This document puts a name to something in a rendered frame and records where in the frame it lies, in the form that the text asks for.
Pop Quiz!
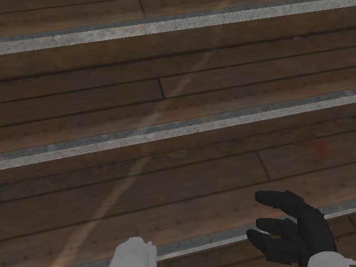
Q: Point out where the robot right hand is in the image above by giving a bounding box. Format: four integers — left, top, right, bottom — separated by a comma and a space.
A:
246, 190, 339, 267

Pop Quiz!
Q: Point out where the robot right forearm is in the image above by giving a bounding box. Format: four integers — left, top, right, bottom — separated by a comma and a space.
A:
308, 251, 350, 267

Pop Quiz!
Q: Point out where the left robot thigh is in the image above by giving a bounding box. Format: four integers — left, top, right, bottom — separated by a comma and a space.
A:
109, 240, 157, 267

